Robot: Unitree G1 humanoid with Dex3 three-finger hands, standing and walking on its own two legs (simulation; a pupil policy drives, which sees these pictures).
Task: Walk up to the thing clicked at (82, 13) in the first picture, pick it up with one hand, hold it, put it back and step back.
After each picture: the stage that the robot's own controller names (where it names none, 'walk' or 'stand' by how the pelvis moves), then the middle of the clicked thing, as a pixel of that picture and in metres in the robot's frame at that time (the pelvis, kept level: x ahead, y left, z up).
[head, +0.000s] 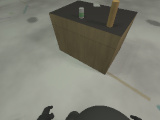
stand; (81, 13) +1.22 +0.15 +0.07
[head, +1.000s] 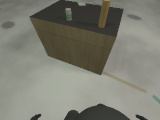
walk; (68, 14) +1.08 +0.25 +0.08
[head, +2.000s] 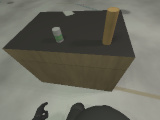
walk; (58, 35) +0.65 +0.29 +0.10
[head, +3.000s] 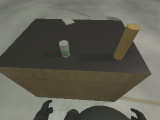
stand; (64, 49) +0.49 +0.22 +0.08
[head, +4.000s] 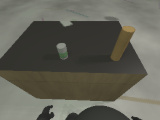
stand; (62, 51) +0.48 +0.23 +0.07
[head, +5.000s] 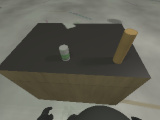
stand; (64, 53) +0.48 +0.22 +0.06
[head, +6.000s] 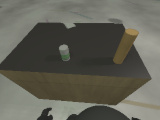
stand; (64, 53) +0.47 +0.22 +0.06
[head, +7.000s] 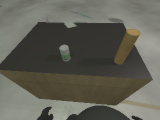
rise first; (65, 53) +0.47 +0.21 +0.06
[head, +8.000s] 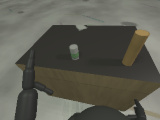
rise first; (74, 52) +0.50 +0.19 +0.07
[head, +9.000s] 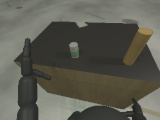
go down; (74, 50) +0.50 +0.18 +0.07
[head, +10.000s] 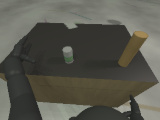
go down; (68, 55) +0.46 +0.17 +0.07
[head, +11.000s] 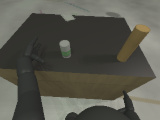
close in; (65, 49) +0.48 +0.17 +0.08
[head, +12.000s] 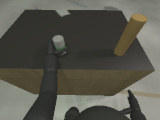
close; (59, 45) +0.49 +0.19 +0.11
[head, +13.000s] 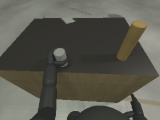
lift; (61, 57) +0.39 +0.20 +0.11
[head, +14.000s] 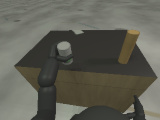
lift; (65, 53) +0.32 +0.16 +0.24
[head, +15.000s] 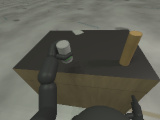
hold; (65, 52) +0.33 +0.17 +0.24
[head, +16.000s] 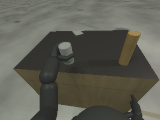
hold; (66, 53) +0.33 +0.16 +0.23
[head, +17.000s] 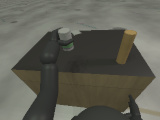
crouch; (66, 39) +0.39 +0.15 +0.29
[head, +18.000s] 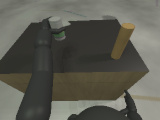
lower; (57, 28) +0.50 +0.17 +0.26
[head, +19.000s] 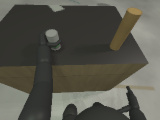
lower; (53, 40) +0.50 +0.20 +0.13
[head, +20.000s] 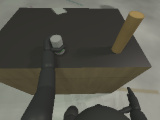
lower; (57, 45) +0.48 +0.19 +0.11
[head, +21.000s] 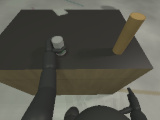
lower; (59, 46) +0.48 +0.18 +0.11
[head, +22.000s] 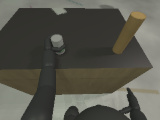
lower; (58, 44) +0.49 +0.19 +0.11
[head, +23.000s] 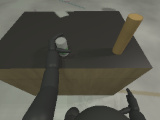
open; (62, 47) +0.48 +0.17 +0.11
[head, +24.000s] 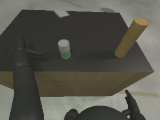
sink last; (64, 49) +0.46 +0.15 +0.10
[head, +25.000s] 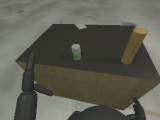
sink last; (76, 52) +0.49 +0.17 +0.08
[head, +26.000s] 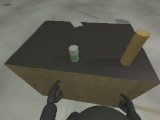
stand; (74, 53) +0.46 +0.16 +0.07
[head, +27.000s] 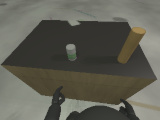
stand; (71, 52) +0.47 +0.17 +0.07
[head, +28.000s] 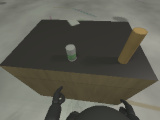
stand; (71, 53) +0.46 +0.17 +0.07
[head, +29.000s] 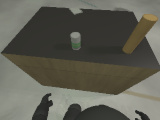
walk; (75, 41) +0.52 +0.13 +0.09
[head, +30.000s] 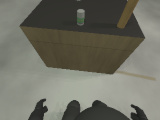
walk; (80, 17) +0.82 +0.13 +0.09
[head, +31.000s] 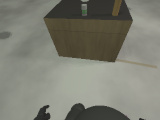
stand; (84, 9) +1.19 +0.15 +0.09
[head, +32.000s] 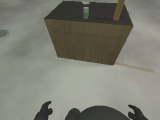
stand; (85, 12) +1.17 +0.11 +0.08
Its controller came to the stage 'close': yes
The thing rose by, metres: 0.22
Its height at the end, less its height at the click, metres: +0.00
